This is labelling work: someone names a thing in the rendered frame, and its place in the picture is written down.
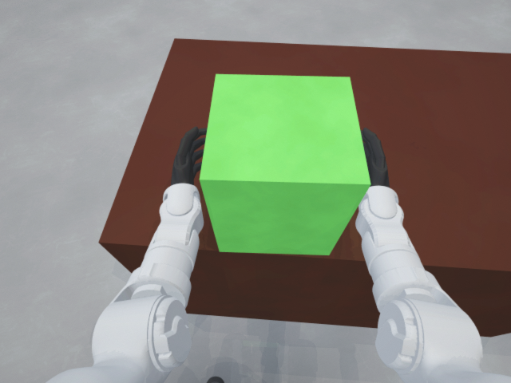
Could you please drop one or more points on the robot right forearm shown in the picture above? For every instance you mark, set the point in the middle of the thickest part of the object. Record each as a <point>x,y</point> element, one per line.
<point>392,261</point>

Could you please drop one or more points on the left robot upper arm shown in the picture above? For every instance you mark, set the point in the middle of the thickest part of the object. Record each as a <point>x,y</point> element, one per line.
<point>136,341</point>

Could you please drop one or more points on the carton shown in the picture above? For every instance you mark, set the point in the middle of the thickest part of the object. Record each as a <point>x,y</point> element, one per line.
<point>284,167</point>

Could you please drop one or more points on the right robot hand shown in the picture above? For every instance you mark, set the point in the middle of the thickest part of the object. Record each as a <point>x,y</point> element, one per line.
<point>375,159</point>

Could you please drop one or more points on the right robot upper arm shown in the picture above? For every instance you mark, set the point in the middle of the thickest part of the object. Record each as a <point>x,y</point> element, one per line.
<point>426,342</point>

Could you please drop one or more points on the pedestal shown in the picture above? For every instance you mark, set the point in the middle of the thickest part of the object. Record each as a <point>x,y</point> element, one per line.
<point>444,121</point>

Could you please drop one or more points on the left robot hand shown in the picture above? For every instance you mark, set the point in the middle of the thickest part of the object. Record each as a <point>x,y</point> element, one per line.
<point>184,168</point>

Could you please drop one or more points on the robot left forearm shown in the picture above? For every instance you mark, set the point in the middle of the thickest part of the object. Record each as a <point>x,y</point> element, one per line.
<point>171,255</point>

